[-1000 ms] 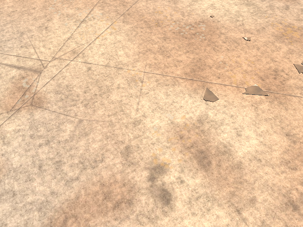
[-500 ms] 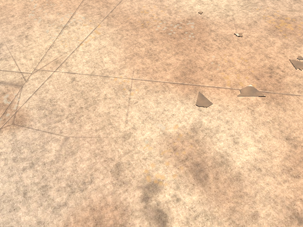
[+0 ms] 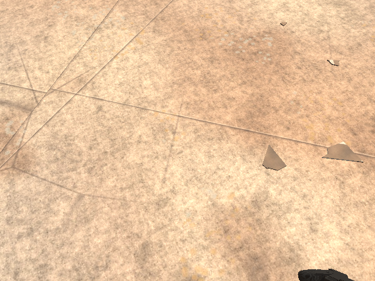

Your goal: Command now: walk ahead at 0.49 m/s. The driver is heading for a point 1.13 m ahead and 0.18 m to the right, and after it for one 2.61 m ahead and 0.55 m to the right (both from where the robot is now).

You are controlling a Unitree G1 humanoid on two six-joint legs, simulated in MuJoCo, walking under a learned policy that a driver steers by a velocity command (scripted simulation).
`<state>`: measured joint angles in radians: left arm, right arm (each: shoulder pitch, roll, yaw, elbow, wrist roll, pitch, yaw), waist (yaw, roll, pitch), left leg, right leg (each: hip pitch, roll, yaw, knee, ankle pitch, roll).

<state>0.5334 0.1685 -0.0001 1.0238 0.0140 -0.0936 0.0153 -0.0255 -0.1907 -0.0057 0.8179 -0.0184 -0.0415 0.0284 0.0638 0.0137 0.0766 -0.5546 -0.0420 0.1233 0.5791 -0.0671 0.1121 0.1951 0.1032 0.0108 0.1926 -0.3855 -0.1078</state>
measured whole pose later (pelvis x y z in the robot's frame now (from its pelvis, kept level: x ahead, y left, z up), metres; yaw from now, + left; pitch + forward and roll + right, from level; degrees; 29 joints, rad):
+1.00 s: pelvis +0.54 -0.05 +0.02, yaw +1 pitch +0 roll -1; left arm 0.48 0.17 0.02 1.07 0.01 -0.10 0.00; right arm 0.06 -0.20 -0.03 0.91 -0.02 -0.03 0.03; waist 0.05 0.04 0.04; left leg -0.62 0.09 0.04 0.72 -0.02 0.04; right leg 0.05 0.09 -0.08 0.18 -0.23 -0.09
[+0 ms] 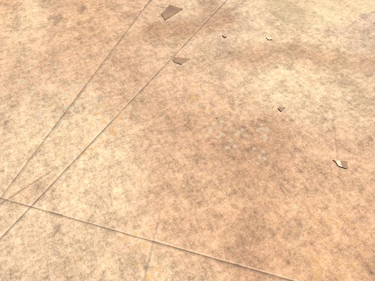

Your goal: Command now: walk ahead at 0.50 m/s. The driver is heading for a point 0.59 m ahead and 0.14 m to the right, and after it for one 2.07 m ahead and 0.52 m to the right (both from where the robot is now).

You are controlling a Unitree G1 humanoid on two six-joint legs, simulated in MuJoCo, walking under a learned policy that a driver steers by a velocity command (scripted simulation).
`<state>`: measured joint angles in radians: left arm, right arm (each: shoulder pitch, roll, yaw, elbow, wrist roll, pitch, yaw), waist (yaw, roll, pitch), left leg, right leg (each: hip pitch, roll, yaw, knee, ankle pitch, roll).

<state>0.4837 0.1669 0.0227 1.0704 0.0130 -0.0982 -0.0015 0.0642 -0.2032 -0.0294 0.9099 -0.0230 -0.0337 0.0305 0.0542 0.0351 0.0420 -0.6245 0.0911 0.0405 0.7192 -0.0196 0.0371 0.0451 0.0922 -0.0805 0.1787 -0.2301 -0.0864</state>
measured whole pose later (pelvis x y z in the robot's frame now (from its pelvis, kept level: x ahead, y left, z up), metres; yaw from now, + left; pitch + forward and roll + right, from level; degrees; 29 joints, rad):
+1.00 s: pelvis +0.21 +0.06 -0.01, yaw -13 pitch +2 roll +0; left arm 0.20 0.26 0.09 0.94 0.02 0.05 0.02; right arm 0.17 -0.21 -0.05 0.89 0.00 0.01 -0.06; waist 0.04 -0.04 0.04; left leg -0.27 -0.04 -0.03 0.52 -0.33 0.02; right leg -0.39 0.08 0.13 0.49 -0.13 -0.02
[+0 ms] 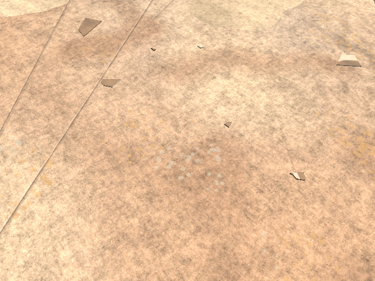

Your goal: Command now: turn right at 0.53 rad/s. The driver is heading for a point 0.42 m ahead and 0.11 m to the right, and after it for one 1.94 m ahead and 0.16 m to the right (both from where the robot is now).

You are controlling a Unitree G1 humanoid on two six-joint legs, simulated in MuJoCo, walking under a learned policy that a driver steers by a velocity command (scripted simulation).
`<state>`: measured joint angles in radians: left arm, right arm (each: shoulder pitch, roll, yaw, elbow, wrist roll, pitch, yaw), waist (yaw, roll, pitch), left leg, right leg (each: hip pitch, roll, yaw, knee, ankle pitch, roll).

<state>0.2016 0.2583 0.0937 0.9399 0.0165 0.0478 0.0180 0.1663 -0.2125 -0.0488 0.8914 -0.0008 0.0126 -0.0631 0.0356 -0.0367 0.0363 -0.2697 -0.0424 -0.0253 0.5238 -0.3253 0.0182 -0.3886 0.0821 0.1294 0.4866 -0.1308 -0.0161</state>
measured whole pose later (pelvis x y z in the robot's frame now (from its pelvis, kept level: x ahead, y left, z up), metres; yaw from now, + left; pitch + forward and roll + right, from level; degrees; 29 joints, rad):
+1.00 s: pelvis +0.25 -0.16 -0.01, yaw -27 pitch +1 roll -1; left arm 0.42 0.26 0.03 0.94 0.03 -0.07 0.02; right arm 0.07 -0.25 -0.02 0.77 -0.03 -0.05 0.04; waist 0.04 0.02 0.06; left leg -0.52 -0.02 0.10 0.53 -0.03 0.09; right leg 0.18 0.11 0.05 0.29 -0.43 -0.09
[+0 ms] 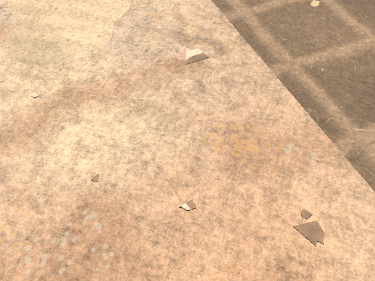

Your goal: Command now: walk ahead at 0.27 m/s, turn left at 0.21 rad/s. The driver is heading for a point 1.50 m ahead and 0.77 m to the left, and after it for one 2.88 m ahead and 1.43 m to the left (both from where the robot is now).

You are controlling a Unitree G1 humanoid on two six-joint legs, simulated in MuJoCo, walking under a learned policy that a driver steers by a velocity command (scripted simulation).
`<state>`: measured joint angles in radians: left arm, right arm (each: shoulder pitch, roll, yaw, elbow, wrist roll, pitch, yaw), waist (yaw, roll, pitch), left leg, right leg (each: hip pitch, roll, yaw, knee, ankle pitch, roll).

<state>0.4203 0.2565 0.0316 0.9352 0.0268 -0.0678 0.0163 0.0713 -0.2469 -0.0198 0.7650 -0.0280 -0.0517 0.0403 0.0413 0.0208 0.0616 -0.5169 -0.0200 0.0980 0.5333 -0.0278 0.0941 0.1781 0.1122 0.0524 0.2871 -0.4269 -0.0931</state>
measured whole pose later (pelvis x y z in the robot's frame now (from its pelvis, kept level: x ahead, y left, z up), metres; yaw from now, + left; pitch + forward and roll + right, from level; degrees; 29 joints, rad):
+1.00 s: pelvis +0.16 -0.04 +0.02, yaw +34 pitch +0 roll +1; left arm 0.23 0.27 0.03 0.73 0.03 0.01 0.03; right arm 0.18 -0.31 -0.07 0.75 -0.01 0.10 0.05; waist 0.01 0.02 0.09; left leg -0.39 -0.02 -0.02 0.91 -0.44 -0.05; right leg -0.19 -0.03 -0.12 0.44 -0.24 -0.04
